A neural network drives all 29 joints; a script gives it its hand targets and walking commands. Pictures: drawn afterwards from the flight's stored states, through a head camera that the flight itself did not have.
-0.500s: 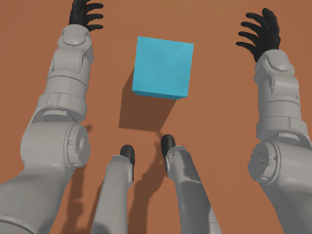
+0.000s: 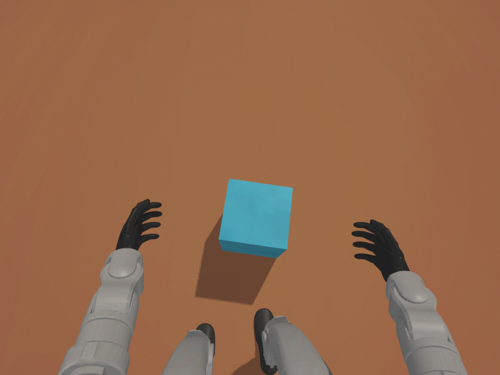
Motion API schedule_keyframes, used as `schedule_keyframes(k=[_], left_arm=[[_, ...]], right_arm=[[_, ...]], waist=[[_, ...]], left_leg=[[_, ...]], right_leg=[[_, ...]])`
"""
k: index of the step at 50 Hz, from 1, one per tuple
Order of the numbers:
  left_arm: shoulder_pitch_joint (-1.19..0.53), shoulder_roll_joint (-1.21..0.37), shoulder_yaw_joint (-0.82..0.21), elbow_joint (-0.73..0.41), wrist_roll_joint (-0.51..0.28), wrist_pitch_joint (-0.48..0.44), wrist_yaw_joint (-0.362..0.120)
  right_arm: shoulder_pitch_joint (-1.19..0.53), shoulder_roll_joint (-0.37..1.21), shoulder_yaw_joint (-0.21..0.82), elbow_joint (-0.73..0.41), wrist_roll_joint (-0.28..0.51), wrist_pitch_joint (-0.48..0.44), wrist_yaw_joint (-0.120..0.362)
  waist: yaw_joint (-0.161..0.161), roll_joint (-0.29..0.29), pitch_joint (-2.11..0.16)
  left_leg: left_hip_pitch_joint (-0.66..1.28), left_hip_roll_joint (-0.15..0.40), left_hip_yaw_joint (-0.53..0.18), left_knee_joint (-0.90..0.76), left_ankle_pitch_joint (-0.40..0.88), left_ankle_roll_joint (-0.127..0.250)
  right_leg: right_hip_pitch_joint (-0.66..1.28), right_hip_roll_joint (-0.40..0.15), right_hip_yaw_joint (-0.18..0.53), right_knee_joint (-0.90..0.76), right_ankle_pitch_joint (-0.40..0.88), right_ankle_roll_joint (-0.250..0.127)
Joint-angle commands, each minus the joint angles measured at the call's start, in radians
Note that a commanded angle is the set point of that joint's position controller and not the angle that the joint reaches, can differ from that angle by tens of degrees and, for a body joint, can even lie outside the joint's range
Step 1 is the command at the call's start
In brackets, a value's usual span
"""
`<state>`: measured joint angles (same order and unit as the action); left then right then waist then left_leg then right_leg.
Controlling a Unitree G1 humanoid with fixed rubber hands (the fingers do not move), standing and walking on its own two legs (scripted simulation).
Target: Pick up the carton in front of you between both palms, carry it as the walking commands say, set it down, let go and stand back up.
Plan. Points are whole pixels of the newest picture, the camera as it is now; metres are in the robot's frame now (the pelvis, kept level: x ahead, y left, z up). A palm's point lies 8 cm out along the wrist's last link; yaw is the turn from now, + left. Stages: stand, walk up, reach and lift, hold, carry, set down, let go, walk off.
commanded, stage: let go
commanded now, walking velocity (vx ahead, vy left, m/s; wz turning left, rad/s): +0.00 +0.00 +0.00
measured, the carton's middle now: (254, 221) +0.46 -0.07 -0.62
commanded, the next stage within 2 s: stand in 0.82 s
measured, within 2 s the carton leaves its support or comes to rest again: neither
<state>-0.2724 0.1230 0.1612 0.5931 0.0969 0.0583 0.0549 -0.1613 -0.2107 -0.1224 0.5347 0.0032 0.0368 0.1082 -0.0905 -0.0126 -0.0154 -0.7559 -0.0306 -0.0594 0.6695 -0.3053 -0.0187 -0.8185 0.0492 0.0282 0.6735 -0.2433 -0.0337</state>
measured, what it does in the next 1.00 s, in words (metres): stands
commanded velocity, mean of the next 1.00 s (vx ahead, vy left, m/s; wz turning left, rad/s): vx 0.00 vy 0.00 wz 0.00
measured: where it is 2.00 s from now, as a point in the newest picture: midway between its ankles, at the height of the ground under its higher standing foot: (235, 360)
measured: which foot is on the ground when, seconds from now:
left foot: down 0.00-1.00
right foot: down 0.00-1.00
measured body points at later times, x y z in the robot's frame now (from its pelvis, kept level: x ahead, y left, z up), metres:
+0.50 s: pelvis +0.03 +0.04 +0.03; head +0.05 +0.04 +0.48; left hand +0.21 +0.28 -0.05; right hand +0.20 -0.19 -0.05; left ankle -0.01 +0.13 -0.71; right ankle +0.03 -0.09 -0.71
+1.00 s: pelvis +0.03 +0.02 +0.02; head +0.02 +0.00 +0.47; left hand +0.18 +0.29 -0.06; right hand +0.19 -0.25 -0.06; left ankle -0.01 +0.13 -0.71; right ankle +0.03 -0.09 -0.71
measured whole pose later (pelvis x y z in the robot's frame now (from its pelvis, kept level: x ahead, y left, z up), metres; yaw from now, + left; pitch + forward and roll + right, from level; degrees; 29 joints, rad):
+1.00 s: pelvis +0.03 +0.02 +0.02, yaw +0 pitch -2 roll +0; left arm 0.21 0.27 0.07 0.67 0.03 0.01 0.01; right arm 0.20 -0.29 -0.08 0.58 -0.02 0.03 0.02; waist -0.01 0.04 0.01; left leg -0.16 -0.03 -0.06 0.54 -0.35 0.01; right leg -0.22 0.04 0.04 0.54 -0.29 -0.02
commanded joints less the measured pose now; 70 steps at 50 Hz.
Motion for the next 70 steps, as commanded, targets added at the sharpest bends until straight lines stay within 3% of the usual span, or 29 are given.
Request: schedule_keyframes(k=[1,6,14,18,27,31,32,34,41,42,46,56,70], left_arm=[[0.059,0.093,-0.007,-0.107,-0.018,-0.045,-0.014],[0.215,0.113,-0.041,-0.143,-0.043,-0.068,-0.035],[0.395,0.135,-0.082,-0.202,-0.068,-0.041,-0.07],[0.43,0.143,-0.102,-0.232,-0.084,-0.008,-0.091],[0.442,0.157,-0.114,-0.274,-0.102,0.049,-0.116],[0.453,0.161,-0.105,-0.276,-0.09,0.06,-0.114],[0.494,0.167,-0.111,-0.215,-0.109,0.032,-0.092],[0.486,0.171,-0.113,-0.229,-0.103,0.027,-0.076],[0.465,0.176,-0.114,-0.233,-0.105,0.037,-0.077],[0.465,0.274,-0.062,-0.058,-0.072,0.001,-0.049],[0.446,0.267,-0.055,-0.021,-0.069,-0.061,-0.033],[0.435,0.286,-0.053,0.067,-0.071,-0.093,-0.026],[0.442,0.299,-0.057,0.145,-0.077,-0.093,-0.023]], right_arm=[[0.088,-0.086,0.008,-0.131,0.017,-0.037,-0.017],[0.252,-0.076,0.052,-0.181,0.034,-0.047,-0.031],[0.345,-0.1,0.061,-0.195,0.024,-0.018,-0.031],[0.356,-0.113,0.052,-0.191,0.011,0.016,-0.032],[0.358,-0.116,0.035,-0.186,-0.019,0.076,-0.032],[0.352,-0.113,0.033,-0.193,-0.024,0.085,-0.028],[0.297,-0.16,0.027,-0.25,-0.035,0.137,-0.054],[0.338,-0.14,0.042,-0.237,-0.031,0.155,-0.07],[0.334,-0.119,0.061,-0.255,-0.013,0.181,-0.091],[0.279,-0.219,0.011,-0.115,-0.002,0.093,-0.096],[0.307,-0.174,0.017,-0.055,-0.02,-0.02,-0.091],[0.337,-0.208,0.02,0.055,-0.025,-0.06,-0.117],[0.37,-0.223,0.042,0.146,-0.021,-0.062,-0.14]], waist=[[0.011,-0.045,-0.477],[0.025,-0.013,-0.348],[0.08,0.08,-0.105],[0.088,0.066,-0.021],[0.073,0.029,0.056],[0.082,0.042,0.058],[0.091,0.03,-0.012],[0.091,0.059,0.005],[0.09,0.047,0.031],[0.104,0.138,-0.001],[0.091,0.032,0.035],[0.089,-0.007,-0.025],[0.094,0.011,-0.008]], left_leg=[[0.102,-0.032,0.045,-0.106,0.126,0.013],[0.291,-0.02,0.033,-0.179,0.183,0.017],[0.528,0.011,0.014,-0.286,0.256,-0.002],[0.554,0.028,0.005,-0.313,0.261,-0.001],[0.582,0.039,-0.002,-0.326,0.273,-0.001],[0.584,0.037,0.0,-0.318,0.294,-0.003],[0.658,0.041,-0.001,-0.278,0.393,-0.011],[0.651,0.042,-0.005,-0.258,0.421,-0.017],[0.604,0.027,0.013,-0.26,0.316,0.003],[0.55,0.042,-0.002,-0.216,0.16,0.003],[0.546,0.057,-0.047,-0.235,0.021,0.019],[0.596,0.074,-0.061,-0.203,0.206,0.019],[0.589,0.087,-0.072,-0.217,0.217,0.016]], right_leg=[[0.684,-0.052,0.059,-0.055,0.487,0.062],[0.71,-0.035,0.038,-0.126,0.453,0.06],[0.704,-0.007,-0.006,-0.238,0.267,0.044],[0.727,0.0,-0.015,-0.256,0.22,0.039],[0.769,0.01,-0.028,-0.255,0.179,0.036],[0.789,0.011,-0.028,-0.25,0.185,0.036],[0.746,0.033,-0.035,-0.22,0.15,0.042],[0.717,0.029,-0.029,-0.218,0.144,0.038],[0.72,0.018,-0.013,-0.223,0.172,0.042],[0.637,-0.066,0.021,-0.202,0.144,0.045],[0.565,-0.078,0.062,-0.243,0.01,0.025],[0.629,-0.104,0.083,-0.23,0.239,0.015],[0.668,-0.122,0.102,-0.248,0.276,0.01]])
